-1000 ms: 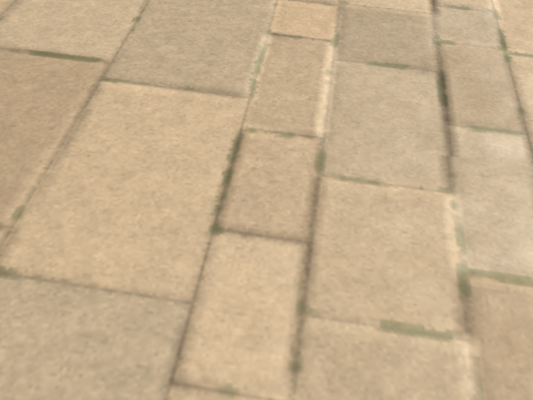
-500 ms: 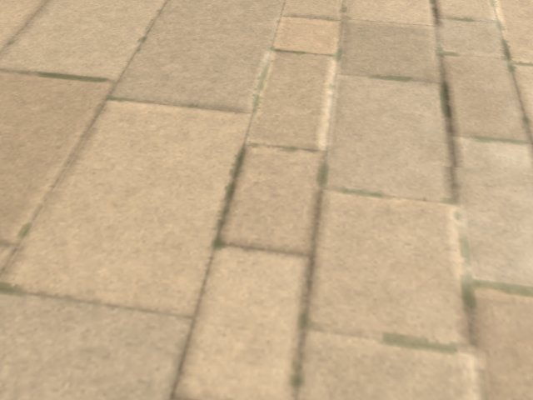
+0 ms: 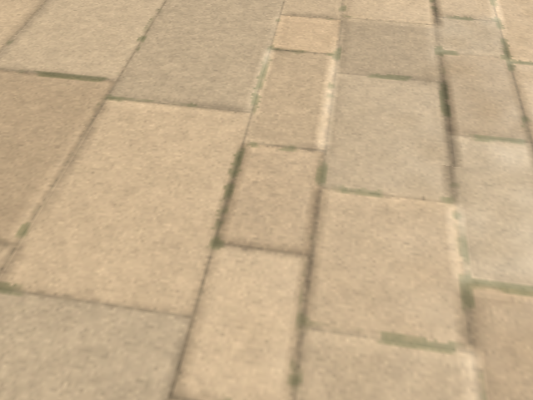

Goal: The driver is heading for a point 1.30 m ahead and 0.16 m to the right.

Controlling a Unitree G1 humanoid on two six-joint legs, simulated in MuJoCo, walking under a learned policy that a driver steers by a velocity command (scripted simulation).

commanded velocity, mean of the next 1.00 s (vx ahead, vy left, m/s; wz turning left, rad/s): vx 0.01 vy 0.00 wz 0.00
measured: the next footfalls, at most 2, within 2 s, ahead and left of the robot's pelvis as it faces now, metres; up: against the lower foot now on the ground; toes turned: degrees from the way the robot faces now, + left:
right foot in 1.68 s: +0.47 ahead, -0.09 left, +0.00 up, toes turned -3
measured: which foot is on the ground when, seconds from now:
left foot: down 0.00-1.00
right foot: down 0.00-1.00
